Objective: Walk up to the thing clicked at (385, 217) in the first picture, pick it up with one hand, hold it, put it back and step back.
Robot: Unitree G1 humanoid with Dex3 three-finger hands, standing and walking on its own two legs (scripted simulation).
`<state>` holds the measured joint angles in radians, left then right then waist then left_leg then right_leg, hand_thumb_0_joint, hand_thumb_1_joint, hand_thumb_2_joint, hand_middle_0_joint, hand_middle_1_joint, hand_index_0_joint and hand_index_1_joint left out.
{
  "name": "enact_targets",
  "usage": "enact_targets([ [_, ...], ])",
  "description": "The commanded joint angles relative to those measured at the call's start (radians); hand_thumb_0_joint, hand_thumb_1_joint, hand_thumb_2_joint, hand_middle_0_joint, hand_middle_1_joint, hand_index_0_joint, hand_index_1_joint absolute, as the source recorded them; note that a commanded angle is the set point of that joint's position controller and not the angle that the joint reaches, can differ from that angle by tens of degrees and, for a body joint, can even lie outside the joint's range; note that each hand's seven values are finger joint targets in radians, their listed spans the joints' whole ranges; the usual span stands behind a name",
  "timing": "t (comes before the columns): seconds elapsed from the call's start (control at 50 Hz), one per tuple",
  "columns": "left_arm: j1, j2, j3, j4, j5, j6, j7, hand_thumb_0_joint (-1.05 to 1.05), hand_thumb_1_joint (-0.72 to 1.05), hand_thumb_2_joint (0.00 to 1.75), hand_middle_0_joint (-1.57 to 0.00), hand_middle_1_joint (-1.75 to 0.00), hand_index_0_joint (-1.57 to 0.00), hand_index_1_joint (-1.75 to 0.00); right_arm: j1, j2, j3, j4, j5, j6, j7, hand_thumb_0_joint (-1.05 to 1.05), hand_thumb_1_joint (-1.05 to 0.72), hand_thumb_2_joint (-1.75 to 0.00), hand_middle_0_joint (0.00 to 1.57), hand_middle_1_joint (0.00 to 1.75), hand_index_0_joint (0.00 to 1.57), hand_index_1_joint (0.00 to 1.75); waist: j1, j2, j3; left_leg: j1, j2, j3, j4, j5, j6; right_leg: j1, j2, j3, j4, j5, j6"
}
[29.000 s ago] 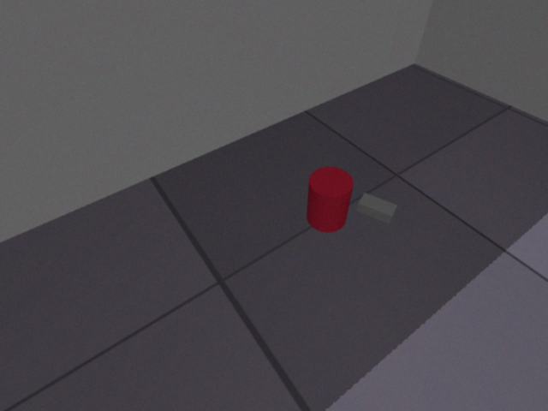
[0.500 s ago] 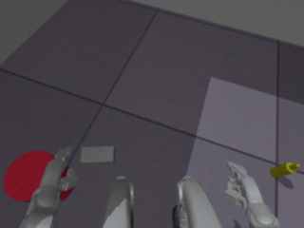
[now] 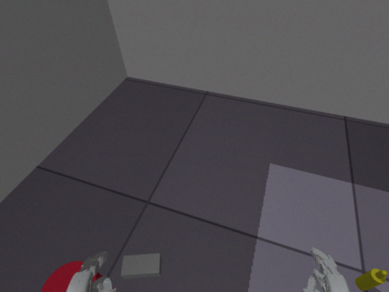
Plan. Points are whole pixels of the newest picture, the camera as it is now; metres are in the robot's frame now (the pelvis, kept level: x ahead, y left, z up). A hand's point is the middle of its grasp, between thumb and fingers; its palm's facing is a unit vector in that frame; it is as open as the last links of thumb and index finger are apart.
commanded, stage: home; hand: left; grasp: from above
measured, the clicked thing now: (142, 265) +0.41 +0.27 -0.68
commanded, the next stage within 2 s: none
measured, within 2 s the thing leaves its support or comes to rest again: neither
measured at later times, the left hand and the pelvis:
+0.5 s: hand out of the picture +0.16 +0.18 -0.04, palm faces +0.06 -0.98 -0.20, open 7.4 cm; pelvis +0.00 -0.01 +0.00, yaw +1 degrees
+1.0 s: hand out of the picture +0.16 +0.18 -0.04, palm faces +0.05 -0.98 -0.20, open 7.5 cm; pelvis +0.00 +0.00 +0.00, yaw +0 degrees
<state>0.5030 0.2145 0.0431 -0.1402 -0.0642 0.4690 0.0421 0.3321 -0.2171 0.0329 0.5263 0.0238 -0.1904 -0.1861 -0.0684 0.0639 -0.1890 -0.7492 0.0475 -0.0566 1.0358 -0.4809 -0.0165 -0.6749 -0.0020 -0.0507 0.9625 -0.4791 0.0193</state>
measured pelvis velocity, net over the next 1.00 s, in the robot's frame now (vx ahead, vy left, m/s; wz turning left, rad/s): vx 0.00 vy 0.00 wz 0.01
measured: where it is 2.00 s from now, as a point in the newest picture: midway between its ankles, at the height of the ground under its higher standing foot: outside the picture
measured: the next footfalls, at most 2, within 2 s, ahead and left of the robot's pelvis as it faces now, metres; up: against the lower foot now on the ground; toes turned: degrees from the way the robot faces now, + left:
none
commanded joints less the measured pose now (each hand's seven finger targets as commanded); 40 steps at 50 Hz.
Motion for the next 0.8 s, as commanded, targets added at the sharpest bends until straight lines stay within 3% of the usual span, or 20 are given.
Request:
enact_targets([
  [0.0, -0.004, 0.102, 0.054, -0.181, 0.009, -0.039, -0.003, 0.0, 0.9, 0.9, -0.2, -0.3, -0.2, -0.3, -0.099, -0.109, -0.048, -0.171, -0.009, -0.075, -0.014, 0.0, -0.9, -0.9, 0.2, 0.3, 0.2, 0.3, 0.02, -0.038, -0.013, 0.125, -0.049, 0.018, -0.189, 0.162, 0.032, 0.043, 0.032, -0.021, -0.197, 0.15, -0.013],
  [0.1, -0.047, 0.105, 0.049, -0.16, 0.017, -0.048, -0.021, 0.0, 0.9, 0.9, -0.2, -0.3, -0.2, -0.3, -0.109, -0.121, -0.055, -0.162, -0.017, -0.095, -0.012, 0.0, -0.9, -0.9, 0.2, 0.3, 0.2, 0.3, 0.014, -0.043, 0.016, 0.138, -0.049, 0.025, -0.198, 0.132, 0.032, 0.027, 0.028, -0.023, -0.202, 0.118, -0.01],
  [0.22, -0.043, 0.112, 0.058, -0.19, 0.017, -0.062, -0.024, 0.0, 0.9, 0.9, -0.2, -0.3, -0.2, -0.3, -0.115, -0.12, -0.054, -0.151, -0.021, -0.112, -0.01, 0.0, -0.9, -0.9, 0.2, 0.3, 0.2, 0.3, 0.026, -0.019, -0.042, 0.168, -0.054, 0.032, -0.178, 0.182, 0.028, 0.064, 0.021, -0.015, -0.188, 0.175, -0.007],
  [0.36, -0.038, 0.111, 0.046, -0.183, 0.024, -0.066, -0.017, 0.0, 0.9, 0.9, -0.2, -0.3, -0.2, -0.3, -0.115, -0.121, -0.051, -0.139, -0.021, -0.111, -0.011, 0.0, -0.9, -0.9, 0.2, 0.3, 0.2, 0.3, 0.019, -0.003, -0.058, 0.185, -0.052, 0.027, -0.174, 0.226, 0.027, 0.072, 0.022, -0.012, -0.176, 0.221, -0.011],
  [0.7, -0.031, 0.109, 0.046, -0.178, 0.021, -0.053, -0.016, 0.0, 0.88, 0.89, -0.2, -0.29, -0.2, -0.29, -0.117, -0.122, -0.054, -0.139, -0.019, -0.11, -0.013, 0.0, -0.9, -0.9, 0.2, 0.3, 0.2, 0.3, 0.03, -0.018, -0.051, 0.179, -0.047, 0.026, -0.187, 0.212, 0.027, 0.076, 0.025, -0.017, -0.181, 0.201, -0.013],
  [0.74, -0.036, 0.107, 0.043, -0.18, 0.02, -0.054, -0.017, 0.0, 0.81, 0.85, -0.19, -0.28, -0.19, -0.28, -0.118, -0.123, -0.055, -0.138, -0.021, -0.111, -0.011, 0.0, -0.9, -0.9, 0.2, 0.3, 0.2, 0.3, 0.029, -0.007, -0.036, 0.172, -0.044, 0.016, -0.2, 0.19, 0.024, 0.07, 0.029, -0.024, -0.176, 0.176, -0.016],
  [0.78, -0.04, 0.108, 0.047, -0.174, 0.022, -0.056, -0.017, 0.0, 0.86, 0.88, -0.19, -0.29, -0.2, -0.29, -0.123, -0.121, -0.055, -0.138, -0.021, -0.113, -0.012, 0.0, -0.9, -0.9, 0.2, 0.3, 0.2, 0.3, 0.034, -0.006, -0.021, 0.162, -0.041, 0.013, -0.207, 0.169, 0.023, 0.06, 0.03, -0.028, -0.174, 0.154, -0.017],
])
